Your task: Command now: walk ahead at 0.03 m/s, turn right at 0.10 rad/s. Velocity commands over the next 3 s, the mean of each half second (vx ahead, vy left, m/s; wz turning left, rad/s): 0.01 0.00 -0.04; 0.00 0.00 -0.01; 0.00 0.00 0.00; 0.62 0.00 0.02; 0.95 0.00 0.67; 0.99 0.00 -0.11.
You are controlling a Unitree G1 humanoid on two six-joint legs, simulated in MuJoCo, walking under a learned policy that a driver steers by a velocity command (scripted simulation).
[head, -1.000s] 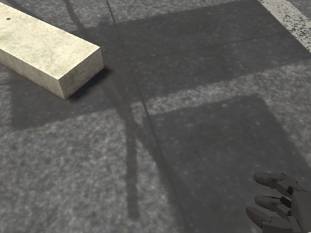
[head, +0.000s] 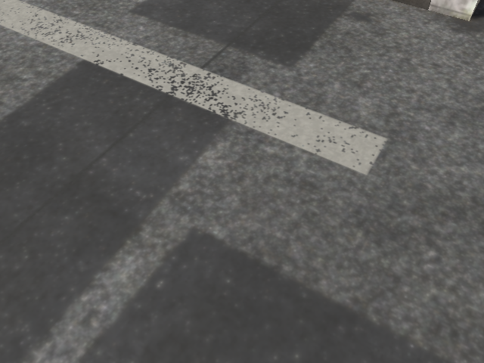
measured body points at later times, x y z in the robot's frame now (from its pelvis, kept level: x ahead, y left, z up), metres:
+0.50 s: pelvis +0.03 +0.03 +0.00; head +0.04 +0.02 +0.45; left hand +0.15 +0.28 -0.11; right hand +0.15 -0.22 -0.12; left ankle +0.01 +0.14 -0.73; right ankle +0.07 -0.10 -0.73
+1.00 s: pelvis +0.04 +0.04 +0.01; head +0.05 +0.04 +0.46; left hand +0.11 +0.30 -0.13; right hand +0.10 -0.21 -0.13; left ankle +0.01 +0.14 -0.73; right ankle +0.07 -0.10 -0.73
